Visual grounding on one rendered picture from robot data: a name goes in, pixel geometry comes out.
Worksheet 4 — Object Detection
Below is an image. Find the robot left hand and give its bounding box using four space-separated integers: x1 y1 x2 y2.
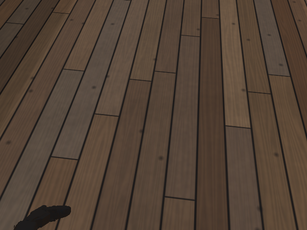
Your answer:
13 205 71 230

